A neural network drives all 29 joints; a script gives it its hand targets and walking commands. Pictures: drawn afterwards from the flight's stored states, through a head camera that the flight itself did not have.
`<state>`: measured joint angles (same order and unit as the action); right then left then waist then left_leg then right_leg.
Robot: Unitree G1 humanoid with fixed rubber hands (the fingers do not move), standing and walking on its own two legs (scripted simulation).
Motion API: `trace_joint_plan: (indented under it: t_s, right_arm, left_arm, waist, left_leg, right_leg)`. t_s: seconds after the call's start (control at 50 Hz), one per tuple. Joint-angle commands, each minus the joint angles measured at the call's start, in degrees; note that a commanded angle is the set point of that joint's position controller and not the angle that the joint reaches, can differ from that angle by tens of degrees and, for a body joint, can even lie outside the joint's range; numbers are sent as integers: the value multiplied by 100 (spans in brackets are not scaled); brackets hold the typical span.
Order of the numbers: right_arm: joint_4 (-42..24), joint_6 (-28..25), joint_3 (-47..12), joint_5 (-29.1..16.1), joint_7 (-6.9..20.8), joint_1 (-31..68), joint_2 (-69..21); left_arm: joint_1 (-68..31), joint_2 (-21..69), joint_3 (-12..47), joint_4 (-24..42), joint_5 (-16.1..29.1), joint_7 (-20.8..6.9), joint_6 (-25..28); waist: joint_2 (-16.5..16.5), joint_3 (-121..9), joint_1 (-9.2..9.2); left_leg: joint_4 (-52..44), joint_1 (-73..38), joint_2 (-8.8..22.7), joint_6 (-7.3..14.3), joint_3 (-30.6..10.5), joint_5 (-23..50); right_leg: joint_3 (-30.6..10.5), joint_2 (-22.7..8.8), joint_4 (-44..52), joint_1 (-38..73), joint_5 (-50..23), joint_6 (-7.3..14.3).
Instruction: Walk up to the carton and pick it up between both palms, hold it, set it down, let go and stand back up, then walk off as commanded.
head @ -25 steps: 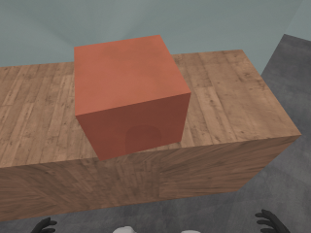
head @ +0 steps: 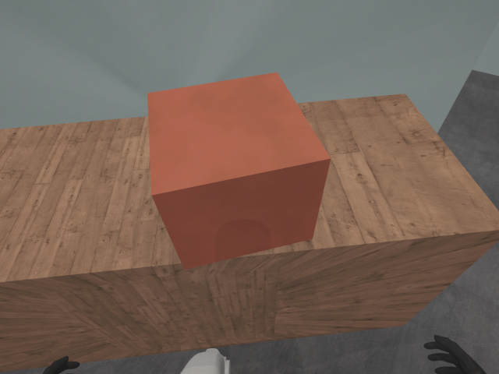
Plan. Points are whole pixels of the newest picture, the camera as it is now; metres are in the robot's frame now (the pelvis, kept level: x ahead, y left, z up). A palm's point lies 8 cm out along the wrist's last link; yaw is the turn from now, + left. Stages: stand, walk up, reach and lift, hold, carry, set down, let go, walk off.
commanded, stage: walk up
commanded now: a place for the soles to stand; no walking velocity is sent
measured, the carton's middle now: (232, 168) +0.49 +0.05 +0.03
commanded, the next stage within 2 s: none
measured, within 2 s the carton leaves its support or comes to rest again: neither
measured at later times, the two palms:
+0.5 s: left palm out of the picture +0.11 +0.35 -0.09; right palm out of the picture +0.11 -0.28 -0.06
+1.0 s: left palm out of the picture +0.13 +0.32 -0.07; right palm (446, 362) +0.16 -0.30 -0.08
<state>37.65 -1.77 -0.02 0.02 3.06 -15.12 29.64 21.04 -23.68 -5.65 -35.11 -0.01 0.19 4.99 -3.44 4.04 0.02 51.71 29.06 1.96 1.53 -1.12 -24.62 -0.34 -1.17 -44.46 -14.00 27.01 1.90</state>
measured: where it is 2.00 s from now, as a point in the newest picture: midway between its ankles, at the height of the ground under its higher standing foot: outside the picture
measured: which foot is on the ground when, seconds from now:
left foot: up 0.00-0.06, down 0.08-0.58, up 0.60-0.80, down 0.82-1.00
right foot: down 0.00-0.10, up 0.12-0.54, down 0.56-1.00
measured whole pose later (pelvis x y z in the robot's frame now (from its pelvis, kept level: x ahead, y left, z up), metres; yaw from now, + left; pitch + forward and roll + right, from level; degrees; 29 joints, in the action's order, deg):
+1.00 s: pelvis +0.05 +0.01 +0.00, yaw +1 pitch -1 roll +1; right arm 38.0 -2.3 0.0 0.0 -0.1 -15.6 24.4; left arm 19.5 -23.7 -2.7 -37.2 0.0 0.6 2.8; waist -0.3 4.4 0.0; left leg 45.2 24.0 0.6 -0.6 -1.3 -20.3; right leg -0.4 0.3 -46.7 -20.0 25.8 1.2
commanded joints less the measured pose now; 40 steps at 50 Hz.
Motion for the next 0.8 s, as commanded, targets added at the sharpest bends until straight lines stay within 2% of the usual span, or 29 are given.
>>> trace_joint_plan:
  t_s: [0.0,0.02,0.04,0.06,0.08,0.1,0.12,0.14,0.16,0.2,0.22,0.24,0.28,0.32,0.34,0.38,0.44,0.48,0.5,0.52,0.54,0.56,0.58,0.6,0.64,0.68,0.72,0.76,0.78]
  right_arm:
    - [-178,-162,614,82,4,-42,658]
    - [-34,-171,668,50,6,-411,690]
    - [133,-210,712,43,-34,-866,821]
    - [363,-302,816,22,-116,-1432,1026]
    - [429,-361,909,119,-193,-2130,1414]
    - [299,-390,923,111,-253,-1759,1659]
    - [95,-357,929,-7,-281,-1317,1712]
    - [-8,-364,905,18,-316,-919,1618]
    - [-102,-393,864,91,-315,-726,1399]
    - [-81,-429,761,66,-380,-966,1131]
    - [-132,-443,732,86,-373,-890,1092]
    - [-124,-419,710,84,-370,-917,1068]
    - [-257,-387,669,124,-376,-622,938]
    - [-259,-325,680,180,-373,-591,985]
    - [-259,-311,686,203,-375,-497,959]
    - [-309,-230,673,190,-355,-320,996]
    - [-307,-129,675,291,-320,-376,1045]
    - [-296,-39,677,295,-316,-174,1077]
    - [-327,-13,654,274,-292,74,1044]
    - [-329,25,600,275,-286,98,877]
    - [-204,67,556,257,-309,-201,671]
    - [-91,65,428,167,-320,-428,276]
    - [-136,62,386,174,-340,-348,297]
    - [-4,39,562,185,-370,7,638]
    - [97,-50,527,105,-324,-7,543]
    - [120,-63,530,119,-328,-184,594]
    - [73,-88,507,112,-368,-192,491]
    - [123,-123,472,79,-396,-223,463]
    - [117,-136,502,62,-427,-404,490]
  left_arm:
    - [-326,-1824,-409,241,-57,24,93]
    - [-857,-1849,-406,339,-58,24,67]
    - [-1005,-1745,-372,377,-60,0,10]
    - [-880,-1362,-236,338,-34,-4,-34]
    - [-724,-873,-136,424,-47,-25,-77]
    - [-337,-827,-129,364,28,14,-151]
    - [-216,-1384,-252,201,24,34,-211]
    - [-23,-1560,-304,94,-7,32,-217]
    - [118,-1468,-306,-21,-1,10,-215]
    - [-33,-1298,-295,-67,-29,-7,-281]
    - [83,-1185,-282,-70,-16,-4,-324]
    - [109,-1297,-307,-115,-18,-34,-381]
    - [204,-1191,-291,-244,-16,-35,-466]
    - [167,-1244,-331,-324,-65,-35,-490]
    - [247,-1219,-342,-352,-59,-20,-504]
    - [479,-1238,-342,-438,-92,-33,-507]
    - [299,-1188,-344,-396,-94,-14,-437]
    - [554,-1147,-341,-568,-109,0,-377]
    - [801,-992,-319,-618,-106,32,-339]
    - [872,-920,-310,-631,-108,81,-266]
    - [659,-1013,-315,-561,-168,106,-227]
    - [666,-1410,-331,-433,-320,143,-160]
    - [111,-1715,-358,-185,-287,143,-87]
    - [-131,-1840,-390,-151,-261,154,-74]
    - [-263,-1421,-231,-194,-211,138,-33]
    - [-304,-1312,-178,-70,-176,114,-40]
    - [-235,-1322,-177,35,-155,97,-93]
    - [-295,-1381,-167,3,-87,131,-168]
    - [-405,-1440,-154,70,-73,133,-190]
  waist:
    - [1401,349,-109]
    - [1520,316,193]
    - [1145,201,492]
    - [239,8,688]
    - [-917,-247,994]
    - [-1121,19,543]
    - [-417,20,377]
    - [-172,65,142]
    - [-139,81,56]
    - [-70,28,149]
    - [-260,-1,106]
    - [-117,-47,118]
    - [-533,65,45]
    - [-572,178,58]
    - [-874,278,30]
    - [-825,206,-49]
    - [-1051,40,36]
    - [-756,40,-47]
    - [-773,-37,-208]
    - [-511,-103,-280]
    - [-87,-38,-172]
    - [1145,-84,-113]
    - [970,439,95]
    - [668,530,-61]
    - [961,126,33]
    - [1332,-349,-28]
    - [1382,-431,-51]
    - [1281,-563,1]
    - [1419,-603,98]
  left_leg:
    - [-215,37,181,39,321,548]
    - [-718,-881,135,83,384,930]
    - [-1161,-1832,-64,100,527,1129]
    - [-1516,-2443,-201,36,281,1137]
    - [-2830,-2635,627,36,-1640,-251]
    - [-3645,-2151,1398,110,-3877,-92]
    - [-4076,-1819,1745,309,-4654,-761]
    - [-3922,-1822,1879,551,-4490,-695]
    - [-3576,-1767,1573,522,-3517,-339]
    - [-3397,-1550,1380,275,-2915,414]
    - [-3513,-1190,1319,250,-2675,225]
    - [-3584,-1048,1064,117,-2465,-203]
    - [-3689,-523,893,66,-1833,-878]
    - [-3852,-297,921,186,-2134,-1860]
    - [-3887,-48,988,301,-1989,-2173]
    - [-3683,123,966,501,-1929,-2199]
    - [-3277,229,1039,912,-1838,-2217]
    - [-2964,480,1114,909,-1784,-1951]
    - [-2658,622,1018,796,-1378,-1783]
    - [-2123,742,815,660,-1212,-1487]
    - [-1602,796,611,515,-1045,-1380]
    - [-177,1088,188,116,-577,-723]
    - [215,1329,-157,-110,-179,-287]
    - [243,975,-114,-81,-627,-351]
    - [52,455,10,-18,-335,-109]
    - [-129,206,-39,38,-113,-64]
    - [-455,-221,-114,89,153,-12]
    - [-1021,-430,-184,128,295,507]
    - [-1286,-744,-123,177,122,1069]
  right_leg:
    - [-1247,-1469,1878,-549,-1863,1134]
    - [-967,-1309,1568,-1178,-1286,992]
    - [-624,-1081,1091,-1734,-981,756]
    - [-235,-631,-470,-1994,-1131,544]
    - [172,-19,-2414,-2412,-332,230]
    - [-446,549,-2855,-2774,610,41]
    - [-795,438,-2911,-2520,589,75]
    - [-607,262,-2953,-2558,504,23]
    - [-742,57,-2755,-2507,39,56]
    - [-722,-46,-2433,-2334,-278,-2]
    - [-662,-90,-2276,-2153,-470,-11]
    - [-631,-69,-2176,-1994,-571,-52]
    - [-496,-209,-1819,-1823,-840,-128]
    - [-312,-79,-1690,-1750,-725,-145]
    - [-334,-160,-1649,-1723,-763,-168]
    - [-119,-90,-1442,-1515,-387,-181]
    - [75,-38,-846,-1178,261,-77]
    - [218,76,-306,-567,262,2]
    - [389,125,306,-56,-435,106]
    - [237,142,976,262,-517,160]
    - [-164,75,1461,356,-147,187]
    - [-2576,-1010,2484,193,1710,382]
    - [-3753,-1693,3094,-533,2631,617]
    - [-3700,-1757,2994,-910,1738,751]
    - [-2538,-1408,2179,-480,-706,757]
    - [-1886,-1172,1600,82,-2477,587]
    - [-1505,-1082,1125,-100,-3511,727]
    - [-1088,-936,612,219,-4395,483]
    - [-1096,-1002,513,-3,-4287,481]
